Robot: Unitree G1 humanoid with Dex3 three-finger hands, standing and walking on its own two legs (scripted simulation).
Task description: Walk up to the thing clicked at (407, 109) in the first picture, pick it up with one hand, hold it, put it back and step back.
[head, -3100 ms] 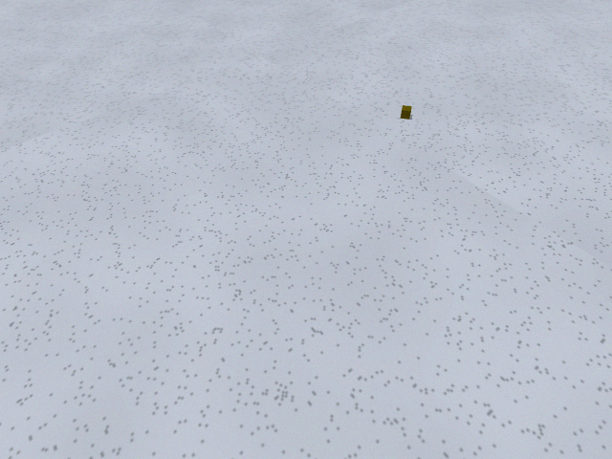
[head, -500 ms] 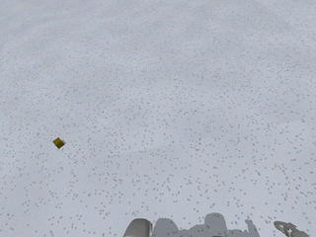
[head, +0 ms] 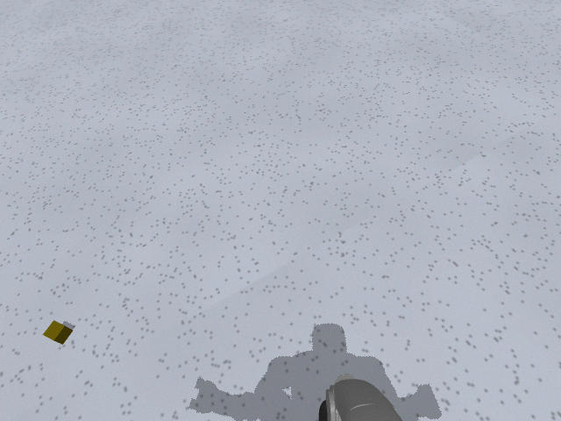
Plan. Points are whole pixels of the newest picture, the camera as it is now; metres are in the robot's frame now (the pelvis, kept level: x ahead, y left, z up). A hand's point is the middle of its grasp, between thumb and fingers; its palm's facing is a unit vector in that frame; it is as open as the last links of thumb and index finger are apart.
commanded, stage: walk up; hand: left
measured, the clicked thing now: (58, 332) +0.56 +0.81 -0.72
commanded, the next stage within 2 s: none
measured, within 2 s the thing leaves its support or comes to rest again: neither
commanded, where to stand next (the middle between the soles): +0.10 +0.81 m, yaw -33 degrees
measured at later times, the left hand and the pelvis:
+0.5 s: hand out of the picture +0.17 +0.60 -0.15, palm faces -0.16 -0.74 -0.65, open 7.4 cm; pelvis +0.05 +0.26 -0.04, yaw -11 degrees
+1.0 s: hand out of the picture +0.25 +0.74 -0.12, palm faces -0.24 -0.77 -0.59, open 7.4 cm; pelvis +0.06 +0.49 -0.02, yaw -18 degrees
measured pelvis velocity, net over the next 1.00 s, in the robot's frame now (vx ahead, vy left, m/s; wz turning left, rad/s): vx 0.06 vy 0.49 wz -0.31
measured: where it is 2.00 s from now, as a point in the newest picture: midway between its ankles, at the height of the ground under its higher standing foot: outside the picture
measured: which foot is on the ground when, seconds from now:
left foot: down 0.00-0.04, up 0.06-0.40, down 0.42-0.80, up 0.82-1.00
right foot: up 0.00-0.00, down 0.02-0.44, up 0.46-0.78, down 0.80-1.00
